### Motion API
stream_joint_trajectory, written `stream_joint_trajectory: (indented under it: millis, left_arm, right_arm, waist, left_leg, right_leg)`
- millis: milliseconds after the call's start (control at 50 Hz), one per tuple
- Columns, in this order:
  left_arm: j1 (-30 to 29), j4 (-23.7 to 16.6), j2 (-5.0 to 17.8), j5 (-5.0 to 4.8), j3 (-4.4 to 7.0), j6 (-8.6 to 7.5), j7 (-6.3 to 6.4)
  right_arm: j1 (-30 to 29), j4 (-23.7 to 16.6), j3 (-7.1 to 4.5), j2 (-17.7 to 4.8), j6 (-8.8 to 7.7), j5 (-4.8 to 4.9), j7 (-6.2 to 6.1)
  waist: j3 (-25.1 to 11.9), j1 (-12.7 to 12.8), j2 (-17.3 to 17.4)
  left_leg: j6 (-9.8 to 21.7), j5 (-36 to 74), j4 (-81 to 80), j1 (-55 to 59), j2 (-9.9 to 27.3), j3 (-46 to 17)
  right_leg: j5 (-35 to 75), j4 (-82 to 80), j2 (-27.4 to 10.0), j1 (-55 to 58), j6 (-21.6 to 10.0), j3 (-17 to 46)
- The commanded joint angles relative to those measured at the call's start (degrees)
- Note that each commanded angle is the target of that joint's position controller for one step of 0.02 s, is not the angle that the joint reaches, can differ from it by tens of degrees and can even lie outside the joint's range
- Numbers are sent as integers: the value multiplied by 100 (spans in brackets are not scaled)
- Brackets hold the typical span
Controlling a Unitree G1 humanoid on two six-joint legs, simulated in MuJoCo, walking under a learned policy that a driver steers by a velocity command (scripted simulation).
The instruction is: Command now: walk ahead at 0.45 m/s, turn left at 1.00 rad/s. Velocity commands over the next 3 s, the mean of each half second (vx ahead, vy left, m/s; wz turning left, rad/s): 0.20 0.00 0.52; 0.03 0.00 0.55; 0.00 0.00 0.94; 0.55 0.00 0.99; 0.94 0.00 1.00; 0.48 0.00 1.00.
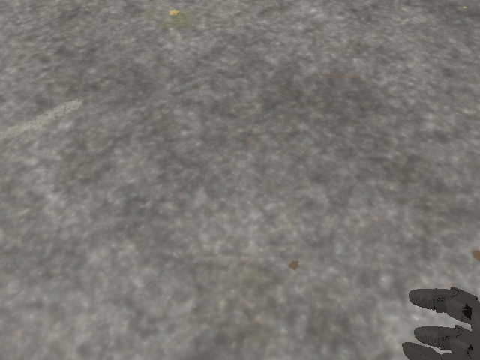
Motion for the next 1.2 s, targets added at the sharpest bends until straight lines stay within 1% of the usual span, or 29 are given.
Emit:
stream_joint_trajectory:
  millis: [20,40,60,80,140,200,240,300,360,400,420,440,460,480,500,520,560,600,700,780,800,820,840,860,880,920,980,1060,1200]
  left_arm:
    - [-342,-1496,702,54,79,-314,16]
    - [-857,-1521,1209,-4,140,-384,-9]
    - [-1184,-1614,1222,-58,172,-379,-8]
    - [-1135,-1485,1151,-14,191,-305,36]
    - [-1101,-1434,1099,50,254,-40,81]
    - [-1550,-1607,582,145,111,-1,113]
    - [-1784,-1637,467,141,63,41,82]
    - [-2292,-1736,494,70,66,60,4]
    - [-2569,-1819,613,55,114,37,-63]
    - [-2373,-1758,619,96,173,-40,-120]
    - [-2257,-1742,697,162,201,-97,-128]
    - [-2228,-1824,979,299,225,-112,-106]
    - [-1913,-1655,735,390,194,-50,-81]
    - [-1643,-1551,404,232,128,4,-93]
    - [-1571,-1511,405,145,126,70,-101]
    - [-1644,-1497,539,110,161,145,-90]
    - [-2189,-1569,638,97,182,273,-57]
    - [-2454,-1631,695,122,254,397,-20]
    - [-2193,-1476,731,115,346,528,149]
    - [-2462,-1405,833,6,423,587,192]
    - [-2481,-1367,777,-42,430,598,188]
    - [-2358,-1283,624,-61,425,621,168]
    - [-2271,-1469,313,74,350,624,120]
    - [-3221,-1800,404,94,360,516,141]
    - [-3219,-1785,538,24,411,459,128]
    - [-2830,-1502,687,77,503,449,158]
    - [-2793,-1509,537,69,491,411,80]
    - [-3064,-1579,377,7,396,358,10]
    - [-2909,-1453,566,-78,408,235,-150]
  right_arm:
    - [1910,-68,-661,-1908,-23,-345,-289]
    - [1606,-295,-674,-1591,15,-316,-284]
    - [1272,-332,-607,-1316,-37,-144,-250]
    - [920,-350,-519,-1022,-83,18,-257]
    - [683,-225,-440,-740,-112,-23,-333]
    - [1046,109,-433,-728,-19,-49,-512]
    - [1053,184,-416,-639,133,-27,-608]
    - [1151,268,-375,-497,256,-9,-667]
    - [1217,314,-330,-376,271,-59,-628]
    - [1101,313,-285,-270,245,-45,-596]
    - [1212,321,-250,-137,189,-91,-569]
    - [1787,336,-207,27,98,-212,-536]
    - [2173,491,-216,-133,74,-98,-541]
    - [1901,489,-288,-513,140,-99,-529]
    - [1490,435,-348,-638,259,-72,-539]
    - [1308,459,-363,-542,391,-67,-564]
    - [1299,500,-321,-284,540,-56,-581]
    - [1362,550,-281,-109,541,16,-612]
    - [1181,366,-345,-241,512,39,-593]
    - [1538,366,-437,-282,531,5,-483]
    - [1791,459,-488,-308,543,-19,-464]
    - [2046,504,-567,-449,542,-75,-471]
    - [2104,350,-760,-1253,521,-109,-582]
    - [2061,183,-735,-1368,388,-330,-569]
    - [1730,136,-690,-1197,269,-367,-580]
    - [1128,1,-616,-876,217,-75,-630]
    - [1173,-50,-542,-672,296,-16,-712]
    - [1383,-72,-618,-789,355,11,-777]
    - [1099,-320,-699,-951,476,28,-690]
  waist:
    - [-3087,-696,970]
    - [-3400,-955,-186]
    - [-2406,-662,-714]
    - [-1794,-314,-1337]
    - [-907,9,-1034]
    - [-1021,-139,-606]
    - [-1310,-244,-313]
    - [-1338,-487,42]
    - [-1136,-608,235]
    - [-1080,-379,274]
    - [-1120,-337,131]
    - [-1429,-663,-739]
    - [-1937,-616,-1871]
    - [-2078,-371,-1788]
    - [-1919,-208,-1304]
    - [-1623,-234,-959]
    - [-1092,-462,-874]
    - [-946,-471,-1226]
    - [-1251,-245,-1450]
    - [-1140,-508,-1451]
    - [-1090,-608,-1317]
    - [-821,-668,-759]
    - [-437,-453,1192]
    - [-432,-860,1208]
    - [-376,-627,754]
    - [-489,-333,265]
    - [-887,-296,254]
    - [-938,-426,381]
    - [-1049,-473,687]
  left_leg:
    - [1952,3857,-690,6619,2306,-4622]
    - [1870,2225,-1257,6179,2157,-4860]
    - [1672,1419,-1574,5201,1785,-4454]
    - [1368,1290,-1681,4194,1562,-4031]
    - [1050,2869,-1726,1982,1182,-2939]
    - [727,3736,-1398,1358,649,-2161]
    - [397,3381,-1195,1365,348,-1841]
    - [98,2319,-1058,1458,388,-1977]
    - [148,1793,-706,1950,743,-2507]
    - [-8,1460,-324,2098,706,-2646]
    - [-246,961,-7,1898,443,-2514]
    - [-592,-892,792,1239,-32,-2164]
    - [-1016,-2819,1512,627,-306,-1773]
    - [-1276,-3650,2098,361,-22,-1638]
    - [-1415,-3674,2586,227,53,-1533]
    - [-1504,-3500,2970,98,95,-1409]
    - [-1507,-3056,2489,380,324,-1245]
    - [-1482,-2767,1822,749,203,-791]
    - [-1295,-2189,1318,922,465,-575]
    - [-906,-1553,264,1574,448,-239]
    - [-721,-1309,-175,1926,335,-200]
    - [-423,-1013,-858,2332,501,-817]
    - [371,105,-1668,2684,1989,-3333]
    - [1071,-136,-2206,2220,2336,-4364]
    - [849,-598,-2211,2224,2119,-3915]
    - [238,-373,-1882,2304,1626,-3164]
    - [161,480,-1608,2337,1267,-2861]
    - [92,498,-1415,2782,1085,-3135]
    - [79,890,-1146,2554,936,-4027]
  right_leg:
    - [-1375,5343,712,-4983,130,1968]
    - [-795,5047,451,-4954,-46,2461]
    - [-574,4488,330,-5082,-139,2393]
    - [-369,4079,42,-4886,-86,2339]
    - [-112,3117,-260,-4095,87,2082]
    - [577,1912,-83,-3869,141,1694]
    - [1428,1032,67,-3571,136,1586]
    - [2200,91,194,-3278,70,1600]
    - [1834,-553,186,-3359,-97,1766]
    - [2233,-1615,207,-2773,-341,1732]
    - [3647,-2000,-61,-2077,-551,1938]
    - [6186,-1550,-1008,-1018,-1097,2715]
    - [7038,-1601,-1905,-367,-2181,3881]
    - [6196,-1792,-2147,-297,-2453,4496]
    - [5101,-1871,-1900,-443,-2296,4382]
    - [4152,-1994,-1670,-779,-2081,4149]
    - [2727,-2328,-1233,-1757,-1674,3482]
    - [2499,-2466,-886,-2103,-1523,2696]
    - [2388,-2485,-1310,-1702,-1790,2375]
    - [1653,-2316,-1356,-2042,-1459,1862]
    - [1249,-2021,-1230,-2297,-1210,1611]
    - [545,-1205,-936,-2967,-777,1199]
    - [-766,663,67,-4503,-106,490]
    - [-1421,1752,547,-5015,-173,1601]
    - [-955,2149,396,-5091,-294,1932]
    - [-47,2127,249,-4968,-288,1993]
    - [477,2222,477,-4497,-135,1921]
    - [589,883,676,-4421,-58,2029]
    - [347,-837,833,-3125,-132,2180]
Next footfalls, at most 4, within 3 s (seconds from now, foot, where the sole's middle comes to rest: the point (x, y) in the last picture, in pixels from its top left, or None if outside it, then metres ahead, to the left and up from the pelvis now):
0.42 right None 0.40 -0.14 -0.74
0.82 left None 0.23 0.06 -0.74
1.28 right None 0.38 -0.07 -0.74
1.78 left None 0.12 0.07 -0.74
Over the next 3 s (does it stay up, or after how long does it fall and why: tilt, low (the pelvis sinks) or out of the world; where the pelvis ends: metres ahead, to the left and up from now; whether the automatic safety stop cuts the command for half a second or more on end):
stays up -0.05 0.92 0.02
